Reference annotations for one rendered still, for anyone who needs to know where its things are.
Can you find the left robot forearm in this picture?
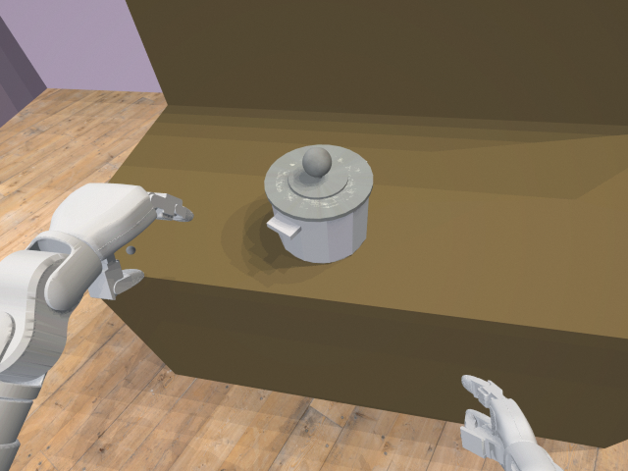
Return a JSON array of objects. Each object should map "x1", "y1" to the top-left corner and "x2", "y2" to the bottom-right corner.
[{"x1": 0, "y1": 231, "x2": 102, "y2": 471}]

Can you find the knob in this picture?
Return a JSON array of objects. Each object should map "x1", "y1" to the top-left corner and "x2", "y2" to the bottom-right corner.
[{"x1": 302, "y1": 147, "x2": 332, "y2": 178}]

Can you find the robot right hand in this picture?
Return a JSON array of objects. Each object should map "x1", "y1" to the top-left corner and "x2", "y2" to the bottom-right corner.
[{"x1": 460, "y1": 375, "x2": 537, "y2": 469}]

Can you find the right robot forearm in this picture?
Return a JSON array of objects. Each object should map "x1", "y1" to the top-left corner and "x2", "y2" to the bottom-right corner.
[{"x1": 503, "y1": 442, "x2": 564, "y2": 471}]

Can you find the lid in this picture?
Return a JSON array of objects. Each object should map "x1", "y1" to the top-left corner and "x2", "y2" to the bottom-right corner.
[{"x1": 264, "y1": 144, "x2": 373, "y2": 222}]

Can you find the pot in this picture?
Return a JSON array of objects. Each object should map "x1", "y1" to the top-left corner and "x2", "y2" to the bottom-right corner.
[{"x1": 267, "y1": 161, "x2": 369, "y2": 263}]

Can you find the table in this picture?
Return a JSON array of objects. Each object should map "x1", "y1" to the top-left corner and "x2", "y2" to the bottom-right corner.
[{"x1": 101, "y1": 0, "x2": 628, "y2": 448}]

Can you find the robot left hand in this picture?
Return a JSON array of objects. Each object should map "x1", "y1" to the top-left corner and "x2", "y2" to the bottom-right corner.
[{"x1": 49, "y1": 183, "x2": 194, "y2": 300}]

